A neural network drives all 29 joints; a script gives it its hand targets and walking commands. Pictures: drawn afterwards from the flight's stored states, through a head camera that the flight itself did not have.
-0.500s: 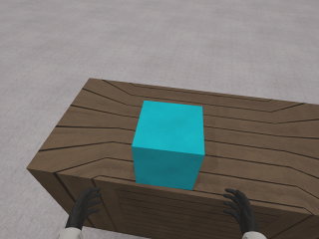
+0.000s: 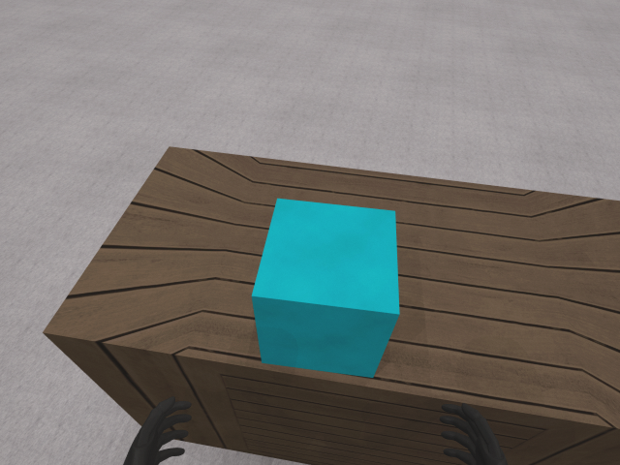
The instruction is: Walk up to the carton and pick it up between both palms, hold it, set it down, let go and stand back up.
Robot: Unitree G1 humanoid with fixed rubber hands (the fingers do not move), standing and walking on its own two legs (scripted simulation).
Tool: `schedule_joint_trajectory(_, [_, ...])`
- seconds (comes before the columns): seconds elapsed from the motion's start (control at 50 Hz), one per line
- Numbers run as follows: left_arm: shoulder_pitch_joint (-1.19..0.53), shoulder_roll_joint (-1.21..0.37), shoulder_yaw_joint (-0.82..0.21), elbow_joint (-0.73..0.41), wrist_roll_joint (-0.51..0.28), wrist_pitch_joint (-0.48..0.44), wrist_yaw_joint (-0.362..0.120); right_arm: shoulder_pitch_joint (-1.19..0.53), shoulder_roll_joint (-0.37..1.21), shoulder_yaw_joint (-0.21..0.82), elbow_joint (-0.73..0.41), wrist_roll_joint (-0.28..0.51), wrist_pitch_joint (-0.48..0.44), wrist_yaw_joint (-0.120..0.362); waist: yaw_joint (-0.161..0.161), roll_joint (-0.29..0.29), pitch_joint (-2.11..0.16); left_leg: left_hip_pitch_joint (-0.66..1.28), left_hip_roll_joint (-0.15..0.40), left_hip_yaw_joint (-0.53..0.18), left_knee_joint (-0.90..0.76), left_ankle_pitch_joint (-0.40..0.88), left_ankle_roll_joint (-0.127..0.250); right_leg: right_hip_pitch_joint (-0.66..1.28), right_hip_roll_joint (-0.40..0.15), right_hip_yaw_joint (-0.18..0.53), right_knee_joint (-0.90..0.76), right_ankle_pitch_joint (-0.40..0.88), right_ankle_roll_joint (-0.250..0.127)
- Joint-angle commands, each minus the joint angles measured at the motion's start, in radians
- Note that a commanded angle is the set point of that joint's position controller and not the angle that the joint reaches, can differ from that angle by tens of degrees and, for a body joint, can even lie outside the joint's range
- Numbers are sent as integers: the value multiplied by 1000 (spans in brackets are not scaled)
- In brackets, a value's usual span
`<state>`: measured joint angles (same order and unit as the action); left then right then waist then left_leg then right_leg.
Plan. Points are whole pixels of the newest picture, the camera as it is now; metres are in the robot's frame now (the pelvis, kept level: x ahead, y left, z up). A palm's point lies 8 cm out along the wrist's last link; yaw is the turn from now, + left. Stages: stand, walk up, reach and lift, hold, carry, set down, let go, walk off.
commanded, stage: set down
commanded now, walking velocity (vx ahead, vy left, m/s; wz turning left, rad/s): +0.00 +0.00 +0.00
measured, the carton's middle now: (326, 289) +0.38 +0.00 -0.03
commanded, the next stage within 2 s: let go in 0.24 s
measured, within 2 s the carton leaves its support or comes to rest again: neither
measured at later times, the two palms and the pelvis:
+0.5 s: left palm (150, 459) +0.15 +0.22 -0.08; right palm out of the picture +0.14 -0.23 -0.09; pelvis -0.01 +0.00 +0.00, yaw +0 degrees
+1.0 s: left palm out of the picture +0.08 +0.24 -0.11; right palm out of the picture +0.07 -0.25 -0.12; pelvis -0.02 +0.00 -0.01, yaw +1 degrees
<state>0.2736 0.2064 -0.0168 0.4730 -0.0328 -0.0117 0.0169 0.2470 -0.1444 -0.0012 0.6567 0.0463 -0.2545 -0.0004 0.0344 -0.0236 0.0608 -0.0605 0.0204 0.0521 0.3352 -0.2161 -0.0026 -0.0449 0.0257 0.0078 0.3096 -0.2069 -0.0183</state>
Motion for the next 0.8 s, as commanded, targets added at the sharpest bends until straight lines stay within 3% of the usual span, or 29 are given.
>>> schedule_joint_trajectory(0.0, [-82,96,42,-132,9,-16,-3,-66,-96,-31,-101,-8,-36,-2,-5,34,-102,109,-13,11,3,329,-32,-82,-20,-5,-53,208,-4])
schedule_joint_trajectory(0.2, [-121,96,63,-75,32,59,-12,-105,-122,-39,-37,-40,0,2,-12,31,-85,109,-12,10,15,314,-29,-103,-10,-25,-47,170,-1])
schedule_joint_trajectory(0.3, [-185,100,45,-84,29,89,0,-156,-143,-77,-8,-72,4,12,-32,37,-93,95,3,9,25,240,-27,-138,-5,-39,-21,129,-3])
schedule_joint_trajectory(0.34, [-177,105,47,-95,7,71,7,-135,-135,-76,-36,-77,-8,15,-23,17,-147,89,-11,30,26,283,-35,-105,-3,-37,-11,194,11])
schedule_joint_trajectory(0.36, [-158,100,49,-92,18,70,10,-115,-125,-83,-10,-77,-8,15,-35,45,-144,92,-14,31,32,316,-37,-92,-11,-26,-10,234,11])
schedule_joint_trajectory(0.38, [-156,91,44,-93,21,69,9,-119,-125,-64,-24,-56,-15,18,-19,52,-156,84,-14,29,42,350,-39,-78,-8,-21,-7,268,5])
schedule_joint_trajectory(0.4, [-151,98,48,-82,28,71,7,-113,-126,-66,-4,-56,-14,19,-41,60,-125,96,-17,27,42,358,-42,-100,-5,-23,-10,286,7])
schedule_joint_trajectory(0.42, [-148,97,56,-52,25,76,3,-129,-139,-51,-6,-55,-10,22,-22,31,-132,98,-16,15,40,336,-40,-103,-2,-25,-13,256,7])
schedule_joint_trajectory(0.46, [-165,98,55,-50,20,82,-1,-121,-131,-61,15,-57,-4,22,-40,23,-102,94,-19,25,29,293,-39,-109,-6,-24,-18,237,11])
schedule_joint_trajectory(0.48, [-162,93,59,-69,23,80,-2,-133,-145,-63,4,-56,-7,21,-24,31,-126,90,-18,23,33,297,-41,-108,-5,-30,-10,221,11])
schedule_joint_trajectory(0.56, [-177,87,55,-43,26,96,1,-136,-134,-67,-34,-68,14,24,-29,24,-101,67,-16,23,15,217,-26,-103,-17,-14,-19,146,9])
schedule_joint_trajectory(0.6, [-181,92,43,-49,21,102,5,-147,-139,-62,-64,-81,27,23,-10,4,-78,33,-17,30,13,157,-12,-115,-21,-9,-15,88,8])
schedule_joint_trajectory(0.66, [-207,108,51,-60,9,95,8,-137,-143,-87,-69,-85,34,23,-16,-8,-98,15,-14,38,12,159,-9,-101,-16,-14,-5,102,12])
schedule_joint_trajectory(0.7, [-218,107,53,-93,19,96,14,-138,-142,-90,-84,-72,41,24,-25,16,-92,32,-14,40,10,147,-14,-111,-19,-16,4,91,11])
schedule_joint_trajectory(0.74, [-186,92,51,-62,7,105,10,-136,-141,-79,-101,-74,43,23,-22,-15,-99,16,-20,37,15,145,-6,-107,-24,-8,6,106,15])
schedule_joint_trajectory(0.76, [-60,168,96,44,100,48,2,-3,-159,-70,11,-67,167,9,-13,64,-81,-117,97,-71,46,266,20,-102,-94,32,70,150,19])
schedule_joint_trajectory(0.78, [-43,154,101,50,94,23,-10,23,-184,-84,15,-70,215,7,-25,59,-87,-166,104,-89,65,246,32,-67,-100,43,83,164,19])
